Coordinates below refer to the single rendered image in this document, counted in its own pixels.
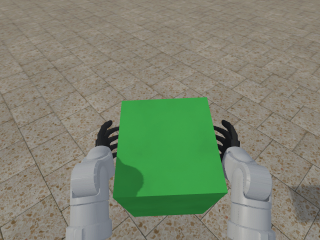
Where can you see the robot left forearm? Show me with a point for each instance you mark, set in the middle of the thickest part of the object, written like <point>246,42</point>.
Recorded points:
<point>89,195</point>

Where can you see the robot left hand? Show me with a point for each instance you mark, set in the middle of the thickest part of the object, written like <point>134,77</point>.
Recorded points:
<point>103,138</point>

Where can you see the robot right hand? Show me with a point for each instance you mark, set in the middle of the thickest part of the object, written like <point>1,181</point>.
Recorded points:
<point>230,140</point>

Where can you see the carton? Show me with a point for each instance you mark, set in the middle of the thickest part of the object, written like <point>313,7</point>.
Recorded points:
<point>167,161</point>

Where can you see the robot right forearm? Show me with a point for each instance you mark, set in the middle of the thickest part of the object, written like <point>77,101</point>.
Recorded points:
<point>251,196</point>

